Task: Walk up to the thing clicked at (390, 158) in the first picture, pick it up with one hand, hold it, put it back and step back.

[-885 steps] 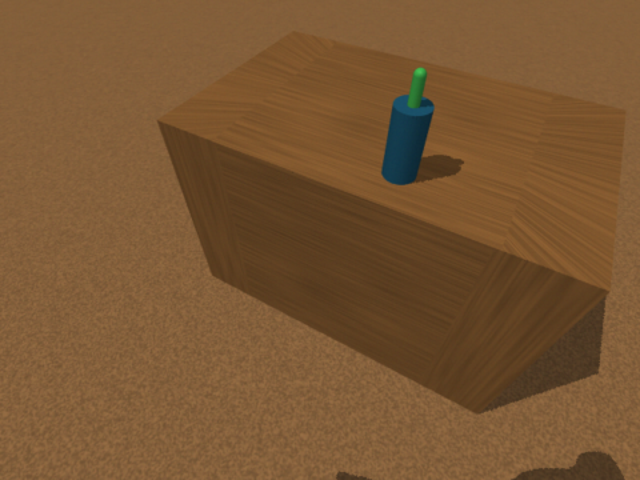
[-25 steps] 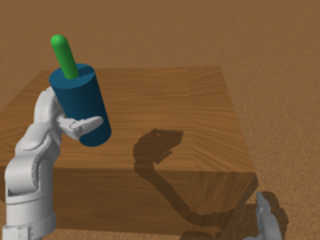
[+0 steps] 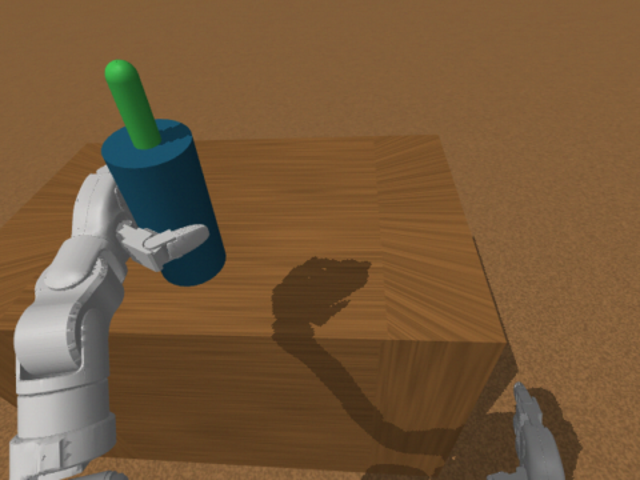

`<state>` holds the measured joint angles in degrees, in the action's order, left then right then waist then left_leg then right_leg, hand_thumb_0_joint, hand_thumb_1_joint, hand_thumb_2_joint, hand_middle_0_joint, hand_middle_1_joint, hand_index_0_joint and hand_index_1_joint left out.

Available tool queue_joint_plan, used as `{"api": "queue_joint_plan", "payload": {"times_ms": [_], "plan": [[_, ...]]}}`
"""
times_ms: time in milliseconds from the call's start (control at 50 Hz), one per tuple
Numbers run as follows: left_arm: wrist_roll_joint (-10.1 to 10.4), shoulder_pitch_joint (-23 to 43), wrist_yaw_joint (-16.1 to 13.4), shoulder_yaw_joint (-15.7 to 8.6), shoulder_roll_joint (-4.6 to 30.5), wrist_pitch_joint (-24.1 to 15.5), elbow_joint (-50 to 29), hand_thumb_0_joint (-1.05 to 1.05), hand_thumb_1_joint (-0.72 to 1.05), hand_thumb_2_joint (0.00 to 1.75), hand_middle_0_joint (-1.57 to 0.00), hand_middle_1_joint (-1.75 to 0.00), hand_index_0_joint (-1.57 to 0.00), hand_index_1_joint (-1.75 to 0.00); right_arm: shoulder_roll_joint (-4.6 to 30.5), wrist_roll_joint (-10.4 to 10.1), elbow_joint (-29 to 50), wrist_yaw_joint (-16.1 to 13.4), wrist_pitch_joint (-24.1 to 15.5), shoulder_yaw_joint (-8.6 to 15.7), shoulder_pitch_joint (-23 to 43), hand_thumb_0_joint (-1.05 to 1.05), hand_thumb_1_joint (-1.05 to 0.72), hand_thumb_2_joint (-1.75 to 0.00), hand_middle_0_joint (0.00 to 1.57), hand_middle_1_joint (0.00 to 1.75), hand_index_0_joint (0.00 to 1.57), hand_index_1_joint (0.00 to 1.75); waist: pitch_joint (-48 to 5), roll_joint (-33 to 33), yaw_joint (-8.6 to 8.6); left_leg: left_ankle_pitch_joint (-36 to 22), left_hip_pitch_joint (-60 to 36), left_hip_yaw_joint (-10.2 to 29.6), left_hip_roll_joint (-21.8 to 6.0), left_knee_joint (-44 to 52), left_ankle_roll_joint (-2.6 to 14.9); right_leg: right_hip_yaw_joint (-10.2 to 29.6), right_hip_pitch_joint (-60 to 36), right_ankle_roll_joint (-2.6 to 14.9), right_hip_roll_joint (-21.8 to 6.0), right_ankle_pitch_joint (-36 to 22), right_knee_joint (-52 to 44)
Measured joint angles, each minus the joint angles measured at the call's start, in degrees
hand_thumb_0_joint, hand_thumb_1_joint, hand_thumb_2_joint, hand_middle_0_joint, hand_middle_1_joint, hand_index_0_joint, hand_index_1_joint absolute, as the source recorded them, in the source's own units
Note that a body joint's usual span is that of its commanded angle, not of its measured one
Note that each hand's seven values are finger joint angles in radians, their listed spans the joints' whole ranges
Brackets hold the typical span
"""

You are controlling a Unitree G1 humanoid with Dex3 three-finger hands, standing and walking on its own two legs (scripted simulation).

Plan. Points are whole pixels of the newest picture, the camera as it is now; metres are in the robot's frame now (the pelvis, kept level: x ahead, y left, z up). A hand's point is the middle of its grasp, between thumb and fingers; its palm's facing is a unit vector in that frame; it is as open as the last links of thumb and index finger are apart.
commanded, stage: crouch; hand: left
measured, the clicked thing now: (164, 184) +0.33 +0.15 +0.27
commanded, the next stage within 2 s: lower in 1.10 s
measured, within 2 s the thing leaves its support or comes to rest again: rests again in 2.00 s
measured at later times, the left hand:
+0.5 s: hand (205, 229) +0.40 +0.16 +0.15, palm faces +0.07 -1.00 +0.00, open 10.9 cm
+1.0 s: hand (218, 225) +0.44 +0.16 +0.12, palm faces +0.06 -1.00 +0.01, open 10.9 cm
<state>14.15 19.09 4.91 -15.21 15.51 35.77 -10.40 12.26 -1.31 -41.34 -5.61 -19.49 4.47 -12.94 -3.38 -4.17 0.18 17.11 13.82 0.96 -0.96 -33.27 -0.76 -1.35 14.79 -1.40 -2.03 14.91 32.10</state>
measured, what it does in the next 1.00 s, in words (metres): stands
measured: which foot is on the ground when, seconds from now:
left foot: down 0.00-1.00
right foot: down 0.00-1.00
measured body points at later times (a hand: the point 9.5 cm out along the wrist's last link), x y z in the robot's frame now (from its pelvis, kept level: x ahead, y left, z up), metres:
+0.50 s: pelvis -0.01 +0.00 +0.00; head -0.01 +0.00 +0.45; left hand +0.39 +0.21 +0.15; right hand +0.15 -0.26 -0.07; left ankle +0.01 +0.13 -0.73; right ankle +0.03 -0.14 -0.73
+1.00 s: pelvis +0.00 +0.01 +0.00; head +0.03 +0.01 +0.44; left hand +0.43 +0.21 +0.12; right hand +0.15 -0.26 -0.07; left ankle +0.01 +0.13 -0.73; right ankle +0.03 -0.13 -0.73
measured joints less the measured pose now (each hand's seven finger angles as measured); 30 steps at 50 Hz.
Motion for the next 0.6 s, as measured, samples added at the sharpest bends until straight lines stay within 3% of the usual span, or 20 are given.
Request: {"api": "queue_joint_plan", "payload": {"times_ms": [180,380,600], "plan": [[-0.9,4.2,-1.1,0.9,-1.3,-2.7,10.9,-0.01,-0.56,1.14,-0.67,-1.04,-0.69,-1.05,0.1,0.1,-2.2,0.3,-0.3,-0.2,1.2,-0.01,0.55,-0.05,0.05,0.05,0.05,0.05,0.3,0.8,-0.26,-0.7,1.3,0.1,0.3,0.1,0.01,-0.1,1.4,0.01,-0.3,-0.3,0.5],[-3.7,6.3,-3.0,1.8,-0.3,-14.6,25.4,-0.01,-0.54,1.13,-0.66,-1.03,-0.68,-1.05,-0.3,0.6,-0.5,0.4,-1.9,-0.8,1.2,-0.01,0.57,-0.04,0.05,0.05,0.05,0.05,1.4,2.6,-2.69,-0.5,4.1,-0.5,-0.1,-1.0,-0.12,0.6,4.5,0.1,0.1,-0.5,1.5],[-4.0,10.3,-2.8,2.0,0.8,-27.0,36.5,-0.01,-0.54,1.13,-0.65,-1.04,-0.67,-1.06,-0.2,0.9,0.7,0.8,-0.5,-0.7,1.5,-0.01,0.55,-0.05,0.05,0.05,0.05,0.05,1.1,3.2,-3.7,0.4,6.1,-0.9,-0.5,-2.3,0.16,1.0,6.2,-0.18,0.5,-0.5,1.4]]}}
